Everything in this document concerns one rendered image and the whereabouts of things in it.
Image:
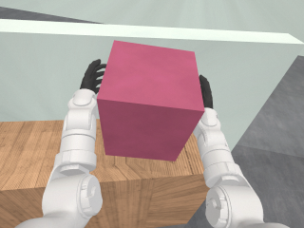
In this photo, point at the robot right forearm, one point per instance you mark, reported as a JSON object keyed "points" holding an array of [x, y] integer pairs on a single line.
{"points": [[218, 163]]}

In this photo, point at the left robot upper arm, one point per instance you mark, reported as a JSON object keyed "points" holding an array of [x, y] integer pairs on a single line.
{"points": [[68, 202]]}

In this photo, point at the robot left forearm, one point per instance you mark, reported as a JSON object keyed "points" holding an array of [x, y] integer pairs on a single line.
{"points": [[77, 150]]}

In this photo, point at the pedestal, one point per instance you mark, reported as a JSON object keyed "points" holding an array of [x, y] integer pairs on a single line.
{"points": [[136, 192]]}

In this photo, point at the right robot hand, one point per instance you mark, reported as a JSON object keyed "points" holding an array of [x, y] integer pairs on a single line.
{"points": [[206, 92]]}

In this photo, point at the right robot upper arm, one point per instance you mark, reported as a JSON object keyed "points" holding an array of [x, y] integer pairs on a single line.
{"points": [[234, 206]]}

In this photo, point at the carton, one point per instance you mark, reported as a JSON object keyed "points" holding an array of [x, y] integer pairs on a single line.
{"points": [[149, 101]]}

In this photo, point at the left robot hand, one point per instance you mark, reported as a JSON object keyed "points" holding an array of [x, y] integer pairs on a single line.
{"points": [[89, 81]]}

